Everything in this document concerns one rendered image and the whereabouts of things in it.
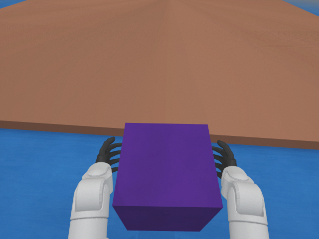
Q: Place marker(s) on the left robot hand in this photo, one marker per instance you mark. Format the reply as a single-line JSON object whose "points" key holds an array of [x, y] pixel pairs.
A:
{"points": [[105, 154]]}

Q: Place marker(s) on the robot left forearm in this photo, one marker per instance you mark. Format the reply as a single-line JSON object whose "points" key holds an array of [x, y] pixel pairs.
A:
{"points": [[90, 208]]}

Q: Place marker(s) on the right robot hand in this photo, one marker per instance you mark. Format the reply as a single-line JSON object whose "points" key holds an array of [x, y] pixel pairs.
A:
{"points": [[227, 158]]}

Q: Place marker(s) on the carton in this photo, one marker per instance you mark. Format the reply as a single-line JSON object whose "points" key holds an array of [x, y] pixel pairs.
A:
{"points": [[167, 179]]}

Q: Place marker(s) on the robot right forearm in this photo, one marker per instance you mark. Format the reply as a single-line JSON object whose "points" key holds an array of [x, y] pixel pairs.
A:
{"points": [[245, 205]]}

